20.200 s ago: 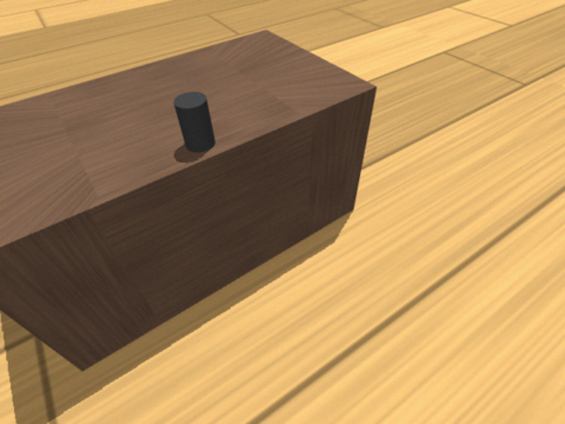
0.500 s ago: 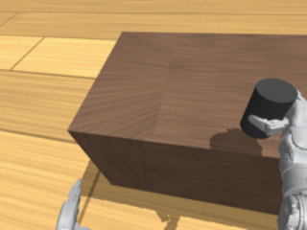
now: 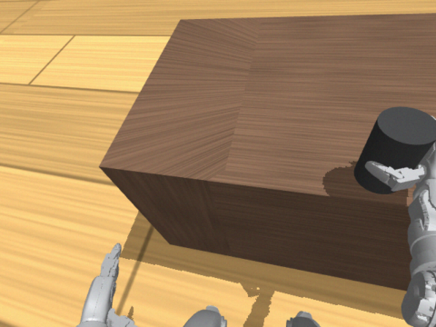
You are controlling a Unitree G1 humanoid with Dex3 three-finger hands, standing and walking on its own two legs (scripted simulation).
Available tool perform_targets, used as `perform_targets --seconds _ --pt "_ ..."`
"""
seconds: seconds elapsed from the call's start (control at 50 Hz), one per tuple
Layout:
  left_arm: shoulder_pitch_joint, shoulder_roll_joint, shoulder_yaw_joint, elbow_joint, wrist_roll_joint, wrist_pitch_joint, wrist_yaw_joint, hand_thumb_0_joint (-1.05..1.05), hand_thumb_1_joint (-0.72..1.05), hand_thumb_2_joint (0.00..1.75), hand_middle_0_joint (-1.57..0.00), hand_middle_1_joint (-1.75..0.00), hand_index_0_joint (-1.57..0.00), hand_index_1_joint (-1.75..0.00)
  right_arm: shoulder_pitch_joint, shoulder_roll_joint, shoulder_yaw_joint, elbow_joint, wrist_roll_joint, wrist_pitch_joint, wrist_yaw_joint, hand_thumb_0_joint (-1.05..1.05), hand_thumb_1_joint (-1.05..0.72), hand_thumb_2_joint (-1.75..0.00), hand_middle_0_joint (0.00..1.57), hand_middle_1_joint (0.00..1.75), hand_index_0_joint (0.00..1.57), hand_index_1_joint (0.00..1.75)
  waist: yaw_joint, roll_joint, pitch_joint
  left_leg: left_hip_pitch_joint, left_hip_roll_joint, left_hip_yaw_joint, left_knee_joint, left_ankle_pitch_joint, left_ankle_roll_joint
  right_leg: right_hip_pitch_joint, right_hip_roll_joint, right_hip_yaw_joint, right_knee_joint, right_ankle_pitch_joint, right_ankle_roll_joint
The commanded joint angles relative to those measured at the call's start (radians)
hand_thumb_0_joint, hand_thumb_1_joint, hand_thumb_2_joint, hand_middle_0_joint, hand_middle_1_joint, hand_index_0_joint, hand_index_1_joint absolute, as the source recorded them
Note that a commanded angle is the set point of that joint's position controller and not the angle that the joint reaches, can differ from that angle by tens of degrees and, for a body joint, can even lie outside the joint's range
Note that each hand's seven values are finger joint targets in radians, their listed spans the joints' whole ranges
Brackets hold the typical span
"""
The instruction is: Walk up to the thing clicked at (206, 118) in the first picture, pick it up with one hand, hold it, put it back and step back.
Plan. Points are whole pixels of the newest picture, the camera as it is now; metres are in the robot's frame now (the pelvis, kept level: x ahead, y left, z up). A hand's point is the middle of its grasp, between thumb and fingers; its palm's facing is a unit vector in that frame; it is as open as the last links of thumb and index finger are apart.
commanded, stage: lower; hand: right
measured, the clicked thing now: (390, 153) +0.45 -0.24 +0.03
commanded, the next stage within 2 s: loosen in 0.38 s
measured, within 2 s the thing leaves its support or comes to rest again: rests again in 0.30 s
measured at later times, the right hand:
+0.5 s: hand (396, 156) +0.46 -0.25 +0.02, palm faces +0.28 +0.96 +0.02, open 11.8 cm
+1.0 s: hand (398, 154) +0.46 -0.25 +0.02, palm faces +0.28 +0.96 +0.01, open 13.3 cm
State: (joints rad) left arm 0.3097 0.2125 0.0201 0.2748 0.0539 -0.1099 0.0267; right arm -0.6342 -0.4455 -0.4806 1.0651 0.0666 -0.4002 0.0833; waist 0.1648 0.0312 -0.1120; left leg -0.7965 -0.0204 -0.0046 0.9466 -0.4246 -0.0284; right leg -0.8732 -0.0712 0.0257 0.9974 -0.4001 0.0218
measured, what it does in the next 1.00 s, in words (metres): stands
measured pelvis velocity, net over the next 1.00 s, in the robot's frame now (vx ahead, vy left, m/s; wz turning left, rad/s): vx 0.00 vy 0.00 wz -0.01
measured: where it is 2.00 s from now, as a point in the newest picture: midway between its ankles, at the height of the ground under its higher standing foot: outside the picture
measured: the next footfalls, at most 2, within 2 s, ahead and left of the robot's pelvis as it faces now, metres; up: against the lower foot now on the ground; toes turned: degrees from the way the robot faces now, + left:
none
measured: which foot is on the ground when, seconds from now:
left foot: down 0.00-1.00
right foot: down 0.00-1.00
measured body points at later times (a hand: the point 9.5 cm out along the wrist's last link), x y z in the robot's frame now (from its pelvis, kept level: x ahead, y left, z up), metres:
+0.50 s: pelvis +0.00 +0.00 -0.02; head +0.10 -0.05 +0.42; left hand +0.15 +0.26 -0.03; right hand +0.44 -0.30 +0.02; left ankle +0.02 +0.14 -0.68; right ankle +0.04 -0.13 -0.68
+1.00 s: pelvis +0.00 +0.00 -0.02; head +0.11 -0.04 +0.42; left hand +0.16 +0.26 -0.02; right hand +0.44 -0.31 +0.02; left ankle +0.02 +0.14 -0.68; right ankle +0.04 -0.13 -0.68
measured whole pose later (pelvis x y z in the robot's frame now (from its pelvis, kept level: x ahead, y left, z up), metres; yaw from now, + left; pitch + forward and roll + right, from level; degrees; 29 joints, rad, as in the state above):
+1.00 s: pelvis +0.00 +0.00 -0.02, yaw -1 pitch +19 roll +3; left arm 0.39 0.24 0.03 0.07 0.05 -0.04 0.00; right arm -0.66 -0.48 -0.52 1.08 0.07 -0.43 0.11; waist 0.18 0.01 -0.14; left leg -0.91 -0.02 0.02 1.06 -0.49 -0.02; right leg -1.00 -0.06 0.05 1.12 -0.45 0.03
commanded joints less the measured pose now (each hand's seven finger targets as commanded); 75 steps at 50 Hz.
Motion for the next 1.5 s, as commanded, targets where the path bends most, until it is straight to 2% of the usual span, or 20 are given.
perform_targets --seconds 0.0,0.02,0.04,0.08,0.1,0.14,0.16,0.2,0.26,0.32,0.38,0.42,0.48,0.68,0.72,0.9,1.18,1.28,1.36,1.48 --pt "-0.019 0.162 0.071 -0.215 -0.002 -0.059 0.01 0.0 -0.56 0.07 -0.05 -0.05 -0.04 -0.06 -0.479 -0.203 0.019 -0.185 0.032 -0.119 0.008 0.0 0.06 -1.28 1.19 1.4 1.26 1.4 0.014 -0.174 -0.408 0.047 -0.029 0.043 -0.098 0.212 0.033 0.331 0.028 0.012 -0.115 0.195 -0.019" --pt "-0.054 0.202 0.108 -0.286 -0.003 -0.065 0.019 0.0 -0.56 0.06 -0.05 -0.05 -0.04 -0.06 -0.565 -0.342 -0.046 -0.338 0.028 -0.14 0.0 0.0 0.06 -1.3 1.2 1.42 1.27 1.42 -0.009 -0.233 -0.542 0.09 -0.025 0.036 -0.093 0.233 0.034 0.392 0.028 0.008 -0.108 0.211 -0.017" --pt "-0.052 0.222 0.126 -0.313 0.0 -0.063 0.025 0.0 -0.56 0.06 -0.05 -0.05 -0.05 -0.06 -0.598 -0.396 -0.062 -0.353 0.015 -0.138 -0.003 0.0 0.05 -1.31 1.21 1.43 1.27 1.43 -0.004 -0.253 -0.583 0.1 -0.026 0.034 -0.091 0.241 0.034 0.426 0.027 0.002 -0.103 0.216 -0.016" --pt "0.091 0.172 0.099 -0.158 0.007 -0.045 0.012 0.0 -0.56 0.06 -0.05 -0.05 -0.05 -0.06 -0.484 -0.241 0.013 -0.15 0.021 -0.116 0.007 0.0 0.07 -1.29 1.2 1.41 1.26 1.41 0.021 -0.204 -0.339 0.0 -0.032 0.043 -0.088 0.164 0.036 0.299 0.028 0.002 -0.11 0.128 -0.017" --pt "0.066 0.158 0.095 -0.165 0.0 -0.049 0.005 0.0 -0.56 0.06 -0.05 -0.05 -0.05 -0.06 -0.476 -0.229 0.008 -0.152 0.029 -0.12 0.007 0.0 0.06 -1.3 1.2 1.42 1.27 1.42 0.012 -0.213 -0.327 -0.01 -0.027 0.037 -0.082 0.144 0.038 0.276 0.032 0.005 -0.11 0.102 -0.018" --pt "-0.049 0.184 0.096 -0.354 -0.001 -0.069 0.013 0.0 -0.56 0.06 -0.05 -0.05 -0.05 -0.06 -0.601 -0.347 -0.052 -0.329 0.021 -0.146 -0.004 0.0 0.07 -1.3 1.2 1.42 1.27 1.42 -0.005 -0.218 -0.545 0.073 -0.023 0.028 -0.077 0.183 0.034 0.349 0.029 0.006 -0.086 0.145 -0.022" --pt "-0.004 0.198 0.11 -0.338 0.003 -0.063 0.016 0.0 -0.56 0.06 -0.05 -0.05 -0.04 -0.06 -0.57 -0.359 -0.05 -0.269 0.012 -0.136 -0.006 0.0 0.06 -1.29 1.19 1.41 1.26 1.41 0.007 -0.2 -0.528 0.077 -0.024 0.021 -0.082 0.179 0.032 0.328 0.031 -0.002 -0.074 0.134 -0.025" --pt "0.094 0.171 0.102 -0.223 0.006 -0.048 0.007 0.0 -0.55 0.05 -0.05 -0.05 -0.04 -0.05 -0.493 -0.26 -0.009 -0.157 0.022 -0.125 0.003 0.0 0.09 -1.26 1.18 1.39 1.24 1.39 0.022 -0.191 -0.372 0.004 -0.027 0.028 -0.076 0.133 0.033 0.248 0.032 -0.002 -0.076 0.077 -0.024" --pt "-0.006 0.203 0.119 -0.369 0.002 -0.061 0.013 0.0 -0.56 0.06 -0.05 -0.05 -0.04 -0.05 -0.579 -0.365 -0.068 -0.314 0.016 -0.15 -0.002 0.0 0.07 -1.28 1.19 1.4 1.26 1.4 0.0 -0.237 -0.558 0.038 -0.026 0.032 -0.046 0.182 0.037 0.333 0.028 0.008 -0.067 0.143 -0.018" --pt "0.091 0.194 0.127 -0.264 0.009 -0.042 0.009 0.0 -0.56 0.06 -0.05 -0.05 -0.04 -0.06 -0.493 -0.294 -0.032 -0.204 0.016 -0.139 0.002 0.0 0.07 -1.29 1.2 1.42 1.27 1.42 0.008 -0.25 -0.456 -0.015 -0.029 0.041 -0.027 0.179 0.04 0.298 0.026 0.01 -0.059 0.159 -0.014" --pt "0.027 0.21 0.128 -0.367 0.004 -0.048 0.013 0.0 -0.56 0.06 -0.05 -0.05 -0.04 -0.06 -0.55 -0.344 -0.06 -0.296 0.016 -0.147 -0.005 0.0 0.07 -1.31 1.22 1.45 1.29 1.45 0.014 -0.249 -0.565 0.04 -0.027 0.037 -0.033 0.226 0.036 0.344 0.026 0.007 -0.037 0.204 -0.018" --pt "0.07 0.19 0.123 -0.3 0.008 -0.035 0.009 0.0 -0.56 0.06 -0.05 -0.04 -0.04 -0.06 -0.471 -0.256 -0.022 -0.178 0.017 -0.134 -0.002 0.0 0.06 -1.31 1.22 1.44 1.29 1.44 0.027 -0.204 -0.452 0.002 -0.029 0.044 -0.022 0.216 0.036 0.267 0.028 0.008 -0.035 0.186 -0.02" --pt "0.04 0.193 0.112 -0.359 0.005 -0.034 0.007 0.0 -0.57 0.06 -0.06 -0.05 -0.05 -0.06 -0.502 -0.32 -0.054 -0.229 0.009 -0.148 0.0 0.0 0.13 -1.3 1.23 1.44 1.31 1.44 0.015 -0.217 -0.512 0.015 -0.026 0.039 -0.015 0.24 0.035 0.284 0.026 0.008 -0.019 0.222 -0.023" --pt "0.102 0.196 0.131 -0.357 0.001 0.001 -0.004 0.0 -0.52 0.03 -0.05 -0.05 -0.06 -0.03 -0.475 -0.293 -0.037 -0.227 0.007 -0.129 0.014 0.0 0.38 -0.55 1.06 0.85 1.08 0.85 0.032 -0.208 -0.447 -0.003 -0.023 0.034 -0.02 0.213 0.034 0.253 0.031 -0.001 -0.016 0.171 -0.027" --pt "0.076 0.17 0.1 -0.36 0.002 0.0 -0.008 0.0 -0.56 0.07 -0.05 -0.05 -0.05 -0.06 -0.468 -0.269 -0.02 -0.212 0.008 -0.13 0.019 0.0 0.37 -0.59 1.05 0.88 1.08 0.88 0.02 -0.216 -0.417 -0.026 -0.023 0.035 -0.019 0.168 0.037 0.237 0.032 0.001 -0.027 0.129 -0.023" --pt "0.107 0.202 0.122 -0.383 -0.002 0.016 -0.003 0.0 -0.56 0.06 -0.05 -0.05 -0.04 -0.06 -0.44 -0.28 -0.035 -0.215 0.018 -0.11 0.036 0.0 0.55 -0.21 0.61 0.43 0.61 0.43 0.026 -0.202 -0.469 0.006 -0.025 0.043 -0.008 0.23 0.037 0.26 0.031 0.006 -0.019 0.206 -0.022" --pt "0.107 0.172 0.102 -0.391 -0.004 0.028 -0.013 0.0 -0.52 0.03 -0.05 -0.06 -0.06 -0.05 -0.408 -0.259 -0.033 -0.202 0.014 -0.101 0.044 0.0 0.49 -0.19 0.21 0.22 0.22 0.22 0.026 -0.178 -0.437 0.012 -0.017 0.026 -0.012 0.229 0.03 0.213 0.034 -0.005 0.002 0.177 -0.033" --pt "0.138 0.221 0.147 -0.405 -0.009 0.044 -0.007 0.0 -0.51 0.02 -0.05 -0.06 -0.06 -0.04 -0.455 -0.39 -0.096 -0.325 0.006 -0.094 0.024 0.0 0.52 -0.11 0.14 0.13 0.14 0.13 -0.006 -0.231 -0.52 0.056 -0.018 0.028 -0.022 0.247 0.033 0.293 0.038 -0.007 -0.022 0.209 -0.024" --pt "0.103 0.206 0.124 -0.399 -0.02 0.054 -0.005 0.0 -0.51 0.02 -0.05 -0.05 -0.06 -0.04 -0.5 -0.448 -0.122 -0.417 0.012 -0.074 0.013 0.0 0.53 -0.06 0.11 0.09 0.11 0.09 -0.051 -0.29 -0.525 0.096 -0.019 0.035 -0.045 0.22 0.041 0.348 0.041 -0.009 -0.076 0.203 -0.013" --pt "0.036 0.185 0.089 -0.307 -0.036 0.046 0.011 0.0 -0.53 0.04 -0.05 -0.05 -0.05 -0.04 -0.467 -0.439 -0.088 -0.369 0.022 0.003 0.048 0.0 0.55 -0.04 0.07 0.06 0.07 0.06 -0.061 -0.252 -0.43 0.145 -0.016 0.035 -0.112 0.216 0.037 0.368 0.038 -0.012 -0.132 0.195 -0.017"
